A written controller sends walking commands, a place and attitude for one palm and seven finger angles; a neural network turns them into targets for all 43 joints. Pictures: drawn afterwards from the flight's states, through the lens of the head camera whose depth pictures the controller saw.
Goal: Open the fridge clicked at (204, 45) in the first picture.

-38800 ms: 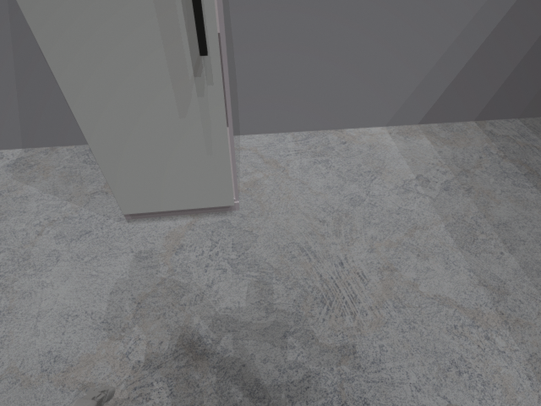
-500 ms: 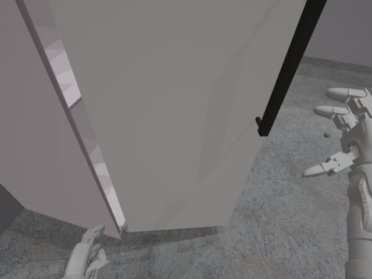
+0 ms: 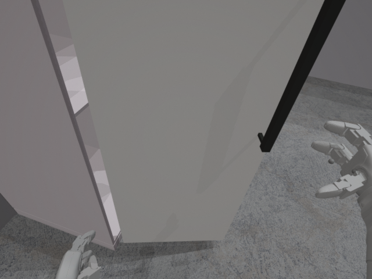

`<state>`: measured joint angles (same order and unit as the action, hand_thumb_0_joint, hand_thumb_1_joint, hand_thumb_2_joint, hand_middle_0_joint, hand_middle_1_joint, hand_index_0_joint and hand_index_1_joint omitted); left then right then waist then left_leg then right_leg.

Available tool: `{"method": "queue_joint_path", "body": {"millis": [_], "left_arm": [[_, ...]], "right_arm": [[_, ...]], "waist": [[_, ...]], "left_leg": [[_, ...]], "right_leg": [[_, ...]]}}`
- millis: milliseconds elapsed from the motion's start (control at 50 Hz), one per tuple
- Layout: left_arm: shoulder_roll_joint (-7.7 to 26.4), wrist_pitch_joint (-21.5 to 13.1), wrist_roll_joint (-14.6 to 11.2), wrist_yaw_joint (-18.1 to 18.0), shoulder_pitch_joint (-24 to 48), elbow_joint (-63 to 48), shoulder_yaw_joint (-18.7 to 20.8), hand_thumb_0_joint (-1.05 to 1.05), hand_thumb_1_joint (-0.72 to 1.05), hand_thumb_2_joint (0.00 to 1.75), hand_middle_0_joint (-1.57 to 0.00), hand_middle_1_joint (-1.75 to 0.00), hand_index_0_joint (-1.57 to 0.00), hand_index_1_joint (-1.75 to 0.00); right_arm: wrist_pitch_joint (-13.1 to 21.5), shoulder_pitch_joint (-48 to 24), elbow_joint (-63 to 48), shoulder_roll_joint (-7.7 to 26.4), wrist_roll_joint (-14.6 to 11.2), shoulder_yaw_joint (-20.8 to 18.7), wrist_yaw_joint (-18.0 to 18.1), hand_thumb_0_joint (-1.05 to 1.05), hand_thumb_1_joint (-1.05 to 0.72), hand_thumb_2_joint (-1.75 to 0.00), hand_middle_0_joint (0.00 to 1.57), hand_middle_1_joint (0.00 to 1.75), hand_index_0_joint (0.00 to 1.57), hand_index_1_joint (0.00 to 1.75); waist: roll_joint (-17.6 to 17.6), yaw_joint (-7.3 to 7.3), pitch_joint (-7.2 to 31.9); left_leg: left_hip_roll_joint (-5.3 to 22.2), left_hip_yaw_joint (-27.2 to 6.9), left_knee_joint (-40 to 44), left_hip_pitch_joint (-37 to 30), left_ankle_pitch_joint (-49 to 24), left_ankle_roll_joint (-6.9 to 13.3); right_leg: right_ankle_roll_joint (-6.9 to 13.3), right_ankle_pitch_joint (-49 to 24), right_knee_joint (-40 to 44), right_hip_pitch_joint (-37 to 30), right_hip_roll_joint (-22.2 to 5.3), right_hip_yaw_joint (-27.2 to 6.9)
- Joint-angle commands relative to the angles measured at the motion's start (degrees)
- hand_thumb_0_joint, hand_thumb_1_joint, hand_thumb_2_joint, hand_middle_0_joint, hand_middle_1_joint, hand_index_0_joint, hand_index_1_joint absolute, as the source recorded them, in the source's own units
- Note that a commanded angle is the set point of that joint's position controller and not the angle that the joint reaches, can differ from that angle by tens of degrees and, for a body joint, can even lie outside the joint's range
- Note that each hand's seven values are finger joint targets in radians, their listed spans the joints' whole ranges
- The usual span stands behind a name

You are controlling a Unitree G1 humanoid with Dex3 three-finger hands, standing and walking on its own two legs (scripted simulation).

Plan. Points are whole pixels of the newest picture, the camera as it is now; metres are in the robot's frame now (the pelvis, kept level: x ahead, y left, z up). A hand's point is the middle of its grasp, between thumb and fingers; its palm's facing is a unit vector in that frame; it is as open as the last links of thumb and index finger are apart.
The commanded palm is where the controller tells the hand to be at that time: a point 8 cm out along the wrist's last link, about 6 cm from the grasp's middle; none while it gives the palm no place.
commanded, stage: draw the hand back to the body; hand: right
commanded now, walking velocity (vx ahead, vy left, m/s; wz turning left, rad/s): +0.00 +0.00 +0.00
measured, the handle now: (291, 78) +0.47 -0.20 +0.26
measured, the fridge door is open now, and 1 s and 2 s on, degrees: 69 69 69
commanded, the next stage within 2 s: step back with the hand held close in 1.38 s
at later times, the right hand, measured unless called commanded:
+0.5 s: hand (370, 200) +0.22 -0.28 +0.18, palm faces +0.43 +0.87 -0.22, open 13.6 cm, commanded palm +0.17 -0.30 +0.19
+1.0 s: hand out of the picture +0.19 -0.28 +0.16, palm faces +0.45 +0.82 -0.35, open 8.8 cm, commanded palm +0.14 -0.31 +0.18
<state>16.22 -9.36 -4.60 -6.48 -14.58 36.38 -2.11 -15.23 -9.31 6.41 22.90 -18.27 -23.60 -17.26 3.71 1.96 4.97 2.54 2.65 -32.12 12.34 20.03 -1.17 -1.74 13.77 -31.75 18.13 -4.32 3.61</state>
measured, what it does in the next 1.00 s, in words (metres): stands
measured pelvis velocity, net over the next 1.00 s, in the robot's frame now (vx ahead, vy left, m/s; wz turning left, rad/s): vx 0.00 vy -0.01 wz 0.01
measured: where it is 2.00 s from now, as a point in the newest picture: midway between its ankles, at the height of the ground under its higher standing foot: outside the picture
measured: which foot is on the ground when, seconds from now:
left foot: down 0.00-1.00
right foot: down 0.00-1.00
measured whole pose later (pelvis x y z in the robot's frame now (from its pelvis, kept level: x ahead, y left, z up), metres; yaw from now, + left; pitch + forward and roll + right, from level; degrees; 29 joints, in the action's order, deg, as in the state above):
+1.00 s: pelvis +0.00 -0.01 +0.01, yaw +0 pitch -6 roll +0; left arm 13.8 -8.0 1.2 -5.9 -11.1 38.8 0.0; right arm 5.6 23.7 -18.1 19.3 -4.3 -19.5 5.1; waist 2.5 3.9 -1.9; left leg 2.9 2.1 -20.2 -0.5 14.3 -2.1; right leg -0.9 9.8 -22.2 6.0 -3.4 4.7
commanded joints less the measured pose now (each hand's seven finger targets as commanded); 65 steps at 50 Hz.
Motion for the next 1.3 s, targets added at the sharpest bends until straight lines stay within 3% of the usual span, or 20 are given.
{"method": "queue_joint_path", "body": {"millis": [0, 60, 140, 160, 220, 260, 280, 300, 320, 340, 400, 480, 500, 600, 680, 760, 820, 980, 1100, 1280], "left_arm": [[5.0, -5.4, 0.4, 0.8, 11.0, -11.6, 1.5, 0.00, 0.90, 0.90, -0.20, -0.30, -0.20, -0.30], [5.5, -5.0, 0.6, 0.4, 10.5, -10.1, 1.6, 0.00, 0.90, 0.90, -0.20, -0.30, -0.20, -0.30], [5.0, -3.8, 0.1, -0.2, 11.6, -9.7, 0.8, 0.00, 0.90, 0.90, -0.20, -0.30, -0.20, -0.30], [4.7, -3.8, 0.2, -0.4, 12.0, -10.1, 0.6, 0.00, 0.90, 0.90, -0.20, -0.30, -0.20, -0.30], [4.5, -4.0, 0.6, -1.0, 12.5, -10.2, 0.2, 0.00, 0.90, 0.90, -0.20, -0.30, -0.20, -0.30], [4.2, -4.4, 1.1, -1.3, 12.8, -10.4, 0.0, 0.00, 0.90, 0.90, -0.20, -0.30, -0.20, -0.30], [4.3, -4.6, 1.3, -1.4, 12.8, -10.3, 0.0, 0.00, 0.90, 0.90, -0.20, -0.30, -0.20, -0.30], [4.0, -5.5, 3.8, -0.8, 13.4, -9.8, 0.2, 0.00, 0.90, 0.90, -0.20, -0.30, -0.20, -0.30], [3.6, -5.5, 4.3, -0.7, 12.7, -8.0, 0.0, 0.00, 0.90, 0.90, -0.20, -0.30, -0.20, -0.30], [3.4, -5.1, 4.3, -0.3, 12.6, -8.1, -0.2, 0.00, 0.90, 0.90, -0.20, -0.30, -0.20, -0.30], [3.5, -3.6, 4.8, 0.0, 12.4, -7.2, 0.7, 0.00, 0.90, 0.90, -0.20, -0.30, -0.20, -0.30], [3.4, -2.9, 5.1, 0.1, 12.7, -6.7, 1.2, 0.00, 0.90, 0.90, -0.20, -0.30, -0.20, -0.30], [3.6, -2.8, 5.1, 0.0, 13.1, -6.7, 1.3, 0.00, 0.90, 0.90, -0.20, -0.30, -0.20, -0.30], [3.8, -2.7, 5.5, -0.4, 13.4, -6.1, 2.2, 0.00, 0.90, 0.90, -0.20, -0.30, -0.20, -0.30], [3.7, -2.6, 5.6, -0.3, 13.2, -5.8, 3.0, 0.00, 0.90, 0.90, -0.20, -0.30, -0.20, -0.30], [3.3, -2.2, 5.5, 0.3, 12.7, -6.0, 3.2, 0.00, 0.90, 0.90, -0.20, -0.30, -0.20, -0.30], [3.5, -2.2, 5.4, 0.4, 12.6, -6.4, 3.6, 0.00, 0.90, 0.90, -0.20, -0.30, -0.20, -0.30], [3.4, -2.0, 5.7, 0.3, 11.7, -7.1, 3.9, 0.00, 0.90, 0.90, -0.20, -0.30, -0.20, -0.30], [3.3, -1.7, 5.9, 0.0, 11.3, -6.8, 3.4, 0.00, 0.90, 0.90, -0.20, -0.30, -0.20, -0.30], [3.0, -0.8, 6.1, 0.2, 11.9, -7.1, 3.2, 0.00, 0.90, 0.90, -0.20, -0.30, -0.20, -0.30]], "right_arm": [[4.1, -10.1, -23.2, 11.7, -2.4, -5.9, 3.0, 0.00, 0.55, -0.20, 0.25, 1.15, 0.25, 1.15], [3.7, -6.7, -20.8, 10.5, -3.4, -6.3, 2.1, 0.00, 0.55, -0.20, 0.25, 1.15, 0.25, 1.15], [-0.2, -8.6, -21.3, 8.6, -1.6, -1.8, 1.2, 0.00, 0.55, -0.20, 0.25, 1.15, 0.25, 1.15], [-0.9, -10.2, -22.6, 8.0, -1.2, -0.6, 1.2, 0.00, 0.55, -0.20, 0.25, 1.15, 0.25, 1.15], [-0.3, -12.9, -27.1, 8.7, -0.5, -0.1, 1.6, 0.00, 0.48, -0.24, 0.25, 1.11, 0.25, 1.11], [1.8, -12.2, -30.2, 9.5, -0.7, -1.3, 1.7, 0.00, 0.41, -0.27, 0.25, 1.07, 0.25, 1.07], [2.9, -11.0, -31.5, 11.1, -1.0, -2.8, 1.8, 0.00, 0.37, -0.29, 0.24, 1.04, 0.24, 1.04], [9.7, -9.7, -35.9, 17.2, 6.9, -5.1, 11.3, 0.00, 0.33, -0.31, 0.24, 1.02, 0.24, 1.02], [11.7, -0.8, -29.1, 10.3, 7.8, -1.5, 15.0, 0.00, 0.30, -0.32, 0.24, 1.00, 0.24, 1.00], [12.5, 1.5, -28.5, 7.3, 8.5, 0.8, 16.6, 0.00, 0.26, -0.34, 0.24, 0.98, 0.24, 0.98], [16.2, 4.1, -29.8, 8.6, 10.4, -0.6, 19.8, 0.00, 0.15, -0.39, 0.24, 0.92, 0.24, 0.92], [19.6, 7.2, -30.3, 6.1, 12.0, 2.0, 21.7, 0.00, 0.01, -0.46, 0.23, 0.83, 0.23, 0.83], [20.3, 6.6, -31.2, 7.2, 12.3, 1.4, 22.2, 0.00, -0.03, -0.48, 0.23, 0.81, 0.23, 0.81], [22.8, 9.8, -32.6, 8.9, 13.5, -0.6, 23.6, 0.00, -0.21, -0.57, 0.22, 0.70, 0.22, 0.70], [23.9, 17.1, -32.4, 9.4, 13.7, -2.6, 23.9, 0.00, -0.36, -0.64, 0.22, 0.62, 0.22, 0.62], [24.5, 21.3, -34.0, 7.7, 13.7, -1.8, 23.5, 0.00, -0.50, -0.71, 0.21, 0.53, 0.21, 0.53], [24.6, 23.2, -34.7, 7.4, 13.6, -1.7, 23.4, 0.00, -0.61, -0.76, 0.21, 0.47, 0.21, 0.47], [24.4, 28.1, -38.3, 8.1, 13.9, -3.1, 23.4, 0.00, -0.90, -0.90, 0.20, 0.30, 0.20, 0.30], [23.4, 24.3, -38.2, 6.8, 14.2, -1.3, 23.7, 0.00, -0.90, -0.90, 0.20, 0.30, 0.20, 0.30], [22.3, 26.0, -38.0, 7.2, 14.1, -1.9, 23.6, 0.00, -0.90, -0.90, 0.20, 0.30, 0.20, 0.30]], "waist": [[-4.2, 2.09, 10.4], [-6.1, 1.66, 8.0], [0.2, 1.12, 2.7], [2.4, 1.07, 2.2], [3.0, 0.72, 4.1], [3.0, 1.00, 6.7], [0.9, 1.36, 7.9], [1.2, 1.96, 2.6], [-0.6, 1.10, -0.2], [-0.5, 1.15, -1.6], [-0.4, 1.35, 0.4], [0.2, 1.24, -1.1], [0.9, 1.29, -1.3], [-1.1, 1.90, -0.8], [-2.2, 2.60, -1.2], [0.7, 2.28, -3.1], [-0.2, 2.06, -5.2], [-1.0, 2.38, -3.0], [-0.2, 1.60, -4.5], [-1.2, 2.55, -2.3]], "left_leg": [[-3.6, 1.0, 4.8, 0.3, -25.0, 0.7], [-3.9, 1.2, 5.3, 1.1, -23.9, 0.4], [-3.8, 1.2, 7.2, 3.2, -17.2, 0.9], [-3.7, 1.1, 7.6, 3.5, -15.6, 1.1], [-3.9, 1.2, 8.4, 2.7, -14.3, 1.4], [-4.0, 1.3, 8.3, 1.0, -14.8, 1.6], [-4.2, 1.4, 8.4, -0.3, -15.7, 1.6], [-3.4, -0.2, 12.7, 1.7, -13.7, 1.0], [-3.0, 1.2, 11.7, 2.0, -11.1, 1.0], [-3.0, 1.2, 12.0, 2.2, -8.8, 1.1], [-2.8, 0.7, 13.1, -1.2, -8.4, 1.1], [-2.9, 0.4, 14.4, -2.7, -6.7, 1.0], [-2.9, 0.1, 15.2, -2.4, -6.1, 1.0], [-2.9, 0.2, 16.0, -4.3, -6.8, 0.9], [-2.8, 0.3, 15.9, -5.9, -9.0, 1.0], [-2.7, 0.4, 15.8, -5.5, -10.1, 1.0], [-2.8, 0.2, 16.8, -4.6, -9.1, 0.8], [-3.2, 0.4, 16.3, -6.0, -13.9, 0.8], [-3.0, 0.5, 16.6, -5.1, -14.3, 0.8], [-3.0, 0.6, 15.7, -7.4, -18.3, 0.9]], "right_leg": [[3.6, -14.9, 2.2, -11.8, 3.8, -1.8], [3.4, -13.4, 2.9, -11.7, 3.6, -1.7], [3.2, -9.4, 4.9, -11.6, 3.7, -1.8], [3.1, -8.5, 5.3, -11.8, 3.8, -2.3], [3.2, -8.4, 5.7, -13.9, 3.9, -3.1], [3.1, -9.3, 5.9, -15.6, 3.9, -3.4], [3.1, -10.0, 5.8, -15.9, 3.8, -3.4], [2.8, -8.1, 6.4, -14.9, 4.9, -1.4], [2.5, -5.4, 7.3, -13.4, 4.3, -1.5], [2.3, -3.3, 8.5, -12.9, 4.1, -2.2], [2.5, -2.6, 10.0, -14.4, 3.4, -1.5], [2.5, -0.9, 11.9, -15.1, 3.1, -1.2], [2.5, -0.4, 12.4, -15.6, 3.1, -1.2], [2.8, -1.7, 13.1, -16.5, 3.3, -1.0], [2.9, -4.4, 12.8, -16.2, 3.3, -0.7], [2.6, -5.4, 12.8, -16.0, 3.1, -0.2], [2.7, -4.5, 13.0, -15.6, 3.0, 0.1], [2.8, -8.7, 12.4, -17.6, 3.2, 0.3], [2.9, -8.9, 12.3, -17.9, 3.3, 0.2], [3.0, -12.5, 11.8, -18.4, 3.4, 0.0]]}}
